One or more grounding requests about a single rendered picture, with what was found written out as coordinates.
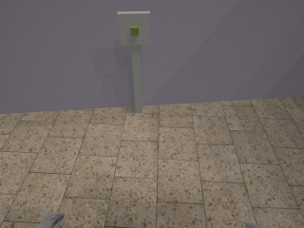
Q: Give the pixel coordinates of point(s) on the left robot hand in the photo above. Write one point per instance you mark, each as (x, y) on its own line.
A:
(51, 220)

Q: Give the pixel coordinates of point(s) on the button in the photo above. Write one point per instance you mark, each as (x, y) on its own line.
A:
(134, 31)

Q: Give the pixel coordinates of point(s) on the panel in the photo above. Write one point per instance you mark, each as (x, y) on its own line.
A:
(126, 20)

